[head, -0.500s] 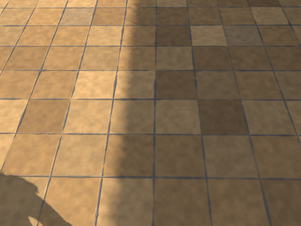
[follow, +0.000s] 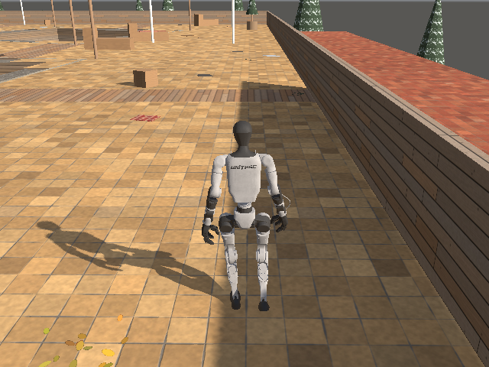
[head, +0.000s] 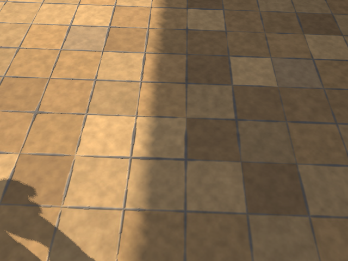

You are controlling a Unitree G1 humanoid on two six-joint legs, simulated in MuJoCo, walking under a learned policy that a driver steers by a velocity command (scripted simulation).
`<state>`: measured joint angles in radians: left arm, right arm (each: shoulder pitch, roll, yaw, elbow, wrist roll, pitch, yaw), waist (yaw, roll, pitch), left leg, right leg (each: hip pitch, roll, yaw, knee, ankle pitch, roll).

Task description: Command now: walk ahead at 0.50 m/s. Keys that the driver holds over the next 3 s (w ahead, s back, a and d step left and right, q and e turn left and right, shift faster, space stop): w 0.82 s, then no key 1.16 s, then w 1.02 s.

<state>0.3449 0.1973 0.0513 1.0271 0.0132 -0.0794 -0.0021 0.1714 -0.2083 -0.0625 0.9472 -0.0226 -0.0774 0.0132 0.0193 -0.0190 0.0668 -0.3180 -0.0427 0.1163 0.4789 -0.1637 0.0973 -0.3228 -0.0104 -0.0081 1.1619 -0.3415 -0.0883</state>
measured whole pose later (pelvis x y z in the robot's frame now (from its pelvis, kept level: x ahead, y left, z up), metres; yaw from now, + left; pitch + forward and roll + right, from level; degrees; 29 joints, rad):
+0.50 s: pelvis +0.28 -0.03 -0.01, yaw +0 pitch +0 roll +1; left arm 0.06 0.19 0.05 0.89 0.04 -0.08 -0.01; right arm 0.44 -0.18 -0.04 1.06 0.00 -0.08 -0.01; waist -0.04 0.01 0.07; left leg -0.09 -0.03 0.04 0.87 -0.48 0.07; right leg -0.42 0.02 -0.11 0.56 -0.14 -0.11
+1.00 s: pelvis +0.54 -0.02 -0.01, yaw +0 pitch +0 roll -2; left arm 0.44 0.17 0.03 1.08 0.01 -0.09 0.02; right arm 0.04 -0.18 -0.03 0.90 -0.04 -0.09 0.01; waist 0.05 0.02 0.07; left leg -0.44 0.00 0.09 0.50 -0.02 0.09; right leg 0.03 0.05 -0.08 0.49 -0.43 -0.05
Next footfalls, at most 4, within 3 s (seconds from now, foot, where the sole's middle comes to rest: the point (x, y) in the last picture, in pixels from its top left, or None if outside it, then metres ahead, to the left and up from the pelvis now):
0.44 right None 0.41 -0.11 -0.77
0.98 left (165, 201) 0.70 0.06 -0.77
1.38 right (214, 213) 0.65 -0.14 -0.77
2.76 right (194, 126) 1.11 -0.06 -0.77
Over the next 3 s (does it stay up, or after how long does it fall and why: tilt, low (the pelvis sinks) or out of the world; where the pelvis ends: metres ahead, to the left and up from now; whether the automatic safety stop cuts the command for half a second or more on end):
stays up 1.06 -0.02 0.01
